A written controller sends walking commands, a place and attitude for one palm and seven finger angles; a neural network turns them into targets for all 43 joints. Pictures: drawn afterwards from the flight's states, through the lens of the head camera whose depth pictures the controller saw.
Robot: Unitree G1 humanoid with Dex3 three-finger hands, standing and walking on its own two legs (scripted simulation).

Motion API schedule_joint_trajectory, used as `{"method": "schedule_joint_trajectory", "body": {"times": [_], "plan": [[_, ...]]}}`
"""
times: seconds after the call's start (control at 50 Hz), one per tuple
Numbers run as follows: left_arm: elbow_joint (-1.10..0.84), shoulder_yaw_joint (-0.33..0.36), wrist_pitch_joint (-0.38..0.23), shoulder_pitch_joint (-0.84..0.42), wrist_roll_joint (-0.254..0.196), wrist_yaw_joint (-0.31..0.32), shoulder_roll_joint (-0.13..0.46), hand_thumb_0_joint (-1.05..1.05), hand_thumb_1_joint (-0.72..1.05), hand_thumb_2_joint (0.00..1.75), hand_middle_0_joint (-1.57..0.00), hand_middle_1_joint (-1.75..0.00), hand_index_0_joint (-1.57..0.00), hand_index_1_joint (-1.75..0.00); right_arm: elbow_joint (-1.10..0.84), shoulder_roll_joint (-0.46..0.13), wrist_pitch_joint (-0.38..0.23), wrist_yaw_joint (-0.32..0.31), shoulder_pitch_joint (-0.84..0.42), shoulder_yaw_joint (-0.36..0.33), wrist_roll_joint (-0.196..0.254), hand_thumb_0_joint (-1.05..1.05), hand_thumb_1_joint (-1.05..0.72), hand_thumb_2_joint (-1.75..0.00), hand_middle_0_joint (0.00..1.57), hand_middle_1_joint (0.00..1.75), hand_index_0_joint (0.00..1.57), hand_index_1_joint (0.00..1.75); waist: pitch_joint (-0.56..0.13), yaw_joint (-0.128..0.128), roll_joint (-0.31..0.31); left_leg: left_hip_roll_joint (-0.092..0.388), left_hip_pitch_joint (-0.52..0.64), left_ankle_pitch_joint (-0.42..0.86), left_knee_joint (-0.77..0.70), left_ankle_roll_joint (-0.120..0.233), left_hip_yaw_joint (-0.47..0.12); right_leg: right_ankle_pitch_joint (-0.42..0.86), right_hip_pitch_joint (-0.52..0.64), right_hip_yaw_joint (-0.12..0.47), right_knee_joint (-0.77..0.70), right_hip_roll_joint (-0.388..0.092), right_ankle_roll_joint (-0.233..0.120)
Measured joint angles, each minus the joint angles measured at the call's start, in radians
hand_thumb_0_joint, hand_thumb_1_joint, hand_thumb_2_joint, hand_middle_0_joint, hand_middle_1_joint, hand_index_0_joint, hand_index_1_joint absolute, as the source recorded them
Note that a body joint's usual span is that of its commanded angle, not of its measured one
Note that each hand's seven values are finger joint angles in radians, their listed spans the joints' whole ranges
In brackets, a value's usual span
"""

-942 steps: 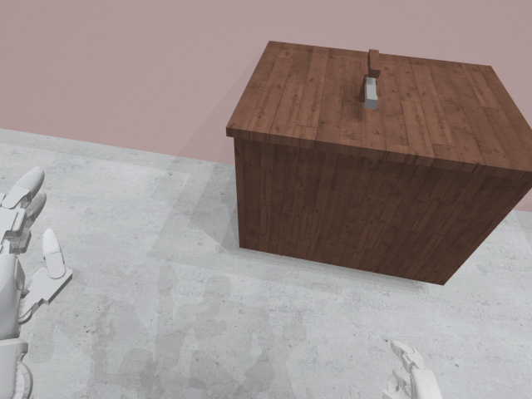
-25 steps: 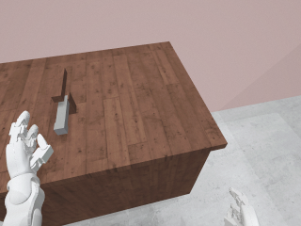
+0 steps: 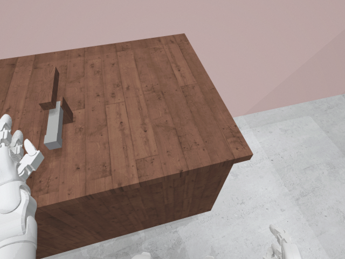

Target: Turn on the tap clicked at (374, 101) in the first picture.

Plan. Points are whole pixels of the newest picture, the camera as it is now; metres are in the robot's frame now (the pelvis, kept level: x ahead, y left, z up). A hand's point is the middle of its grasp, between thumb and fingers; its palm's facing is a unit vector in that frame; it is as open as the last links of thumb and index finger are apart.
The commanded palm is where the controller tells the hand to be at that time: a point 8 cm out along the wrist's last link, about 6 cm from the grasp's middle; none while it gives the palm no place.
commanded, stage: reach beside the lever's end, fingers flat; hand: left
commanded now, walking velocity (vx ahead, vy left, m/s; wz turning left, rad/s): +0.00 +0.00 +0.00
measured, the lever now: (53, 141) +0.36 +0.31 +0.06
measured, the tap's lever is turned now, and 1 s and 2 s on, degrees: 0 1 23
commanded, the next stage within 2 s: push the lever round in 0.46 s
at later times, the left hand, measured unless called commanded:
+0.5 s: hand (39, 156) +0.32 +0.33 +0.05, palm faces +0.53 -0.84 -0.10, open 7.8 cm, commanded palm +0.27 +0.37 +0.05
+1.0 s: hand (49, 151) +0.33 +0.31 +0.05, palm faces +0.53 -0.84 -0.10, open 7.8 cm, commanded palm +0.29 +0.34 +0.05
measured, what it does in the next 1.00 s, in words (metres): stands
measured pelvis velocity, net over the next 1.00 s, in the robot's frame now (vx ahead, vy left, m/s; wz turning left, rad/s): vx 0.01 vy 0.02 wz -0.01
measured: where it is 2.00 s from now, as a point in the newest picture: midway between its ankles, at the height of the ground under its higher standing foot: outside the picture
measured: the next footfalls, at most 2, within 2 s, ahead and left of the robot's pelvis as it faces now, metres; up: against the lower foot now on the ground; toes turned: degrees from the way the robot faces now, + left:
none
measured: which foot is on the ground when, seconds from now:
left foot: down 0.00-1.00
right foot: down 0.00-1.00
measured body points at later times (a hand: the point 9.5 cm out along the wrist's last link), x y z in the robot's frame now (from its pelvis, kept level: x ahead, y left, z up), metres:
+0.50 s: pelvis +0.00 +0.01 +0.00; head +0.06 +0.02 +0.44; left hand +0.28 +0.37 +0.06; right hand +0.13 -0.25 -0.11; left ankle +0.01 +0.14 -0.70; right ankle +0.02 -0.09 -0.70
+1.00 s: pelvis +0.01 +0.02 -0.01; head +0.06 +0.02 +0.44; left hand +0.30 +0.35 +0.06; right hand +0.15 -0.24 -0.11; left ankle +0.01 +0.14 -0.70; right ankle +0.02 -0.09 -0.70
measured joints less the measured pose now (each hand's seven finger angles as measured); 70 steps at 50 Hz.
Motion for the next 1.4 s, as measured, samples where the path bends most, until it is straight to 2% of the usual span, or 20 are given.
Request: {"method": "schedule_joint_trajectory", "body": {"times": [0.14,0.34,0.58,0.72,0.86,0.98,1.18,1.4], "plan": [[0.1,0.049,-0.003,-0.052,-0.004,-0.044,0.042,0.02,0.89,0.9,-0.15,-0.16,-0.15,-0.15,-0.003,-0.006,0.026,0.003,0.02,-0.005,0.001,0.01,-0.9,-0.9,0.2,0.3,0.2,0.3,-0.007,-0.012,-0.003,0.005,-0.036,-0.013,0.026,0.001,0.004,-0.007,-0.036,0.003,0.019,0.005,0.001],[0.057,0.043,-0.051,0.012,-0.015,-0.054,0.009,0.02,0.9,0.9,-0.15,-0.15,-0.15,-0.15,-0.001,-0.006,0.039,0.018,0.055,-0.018,0.0,0.01,-0.9,-0.9,0.2,0.3,0.2,0.3,-0.027,-0.01,0.003,0.001,-0.043,-0.026,0.036,0.013,0.013,-0.014,-0.041,0.013,0.021,0.001,0.013],[0.034,0.028,-0.065,-0.006,0.017,-0.01,-0.004,0.02,0.89,0.9,-0.15,-0.15,-0.15,-0.15,-0.014,0.018,0.039,0.018,0.021,-0.005,-0.01,0.01,-0.9,-0.9,0.2,0.3,0.2,0.3,-0.023,-0.014,-0.011,-0.004,-0.057,-0.029,0.053,0.02,0.012,-0.012,-0.048,0.013,0.026,-0.004,0.021],[0.034,-0.015,-0.026,-0.017,0.007,-0.015,-0.005,0.02,0.9,0.9,-0.15,-0.15,-0.15,-0.15,-0.027,0.013,0.038,0.015,0.022,0.001,-0.002,0.01,-0.9,-0.9,0.2,0.3,0.2,0.3,-0.029,-0.008,0.001,-0.01,-0.05,-0.028,0.046,0.026,0.012,-0.009,-0.037,0.012,0.014,-0.009,0.027],[-0.004,-0.046,-0.031,0.002,0.032,0.04,-0.054,0.02,0.9,0.9,-0.15,-0.15,-0.15,-0.15,-0.032,0.017,0.041,0.028,0.021,-0.003,-0.013,0.01,-0.9,-0.9,0.2,0.3,0.2,0.3,-0.032,-0.008,-0.003,-0.012,-0.05,-0.028,0.043,0.027,0.019,-0.011,-0.042,0.019,0.018,-0.011,0.029],[-0.011,-0.046,-0.046,0.002,0.051,0.071,-0.056,0.02,0.9,0.9,-0.15,-0.15,-0.15,-0.15,-0.026,0.022,0.05,0.033,0.022,-0.003,-0.017,0.01,-0.9,-0.9,0.2,0.3,0.2,0.3,-0.03,-0.011,-0.006,-0.009,-0.055,-0.036,0.056,0.023,0.014,-0.019,-0.045,0.015,0.031,-0.008,0.025],[0.002,-0.052,-0.036,-0.008,0.039,0.067,-0.055,0.03,0.92,0.91,-0.15,-0.15,-0.15,-0.15,-0.013,0.017,0.052,0.024,0.022,-0.004,-0.014,0.01,-0.9,-0.9,0.2,0.3,0.2,0.3,-0.03,-0.009,-0.001,-0.005,-0.053,-0.035,0.054,0.016,0.008,-0.022,-0.045,0.008,0.033,-0.004,0.017],[-0.006,-0.07,-0.042,-0.004,0.043,0.096,-0.076,0.04,0.94,0.91,-0.15,-0.15,-0.15,-0.15,-0.017,0.009,0.05,0.031,0.023,-0.012,-0.014,0.01,-0.9,-0.9,0.2,0.3,0.2,0.3,-0.035,-0.01,0.004,-0.001,-0.049,-0.033,0.052,0.009,0.004,-0.023,-0.042,0.005,0.035,0.0,0.01]]}}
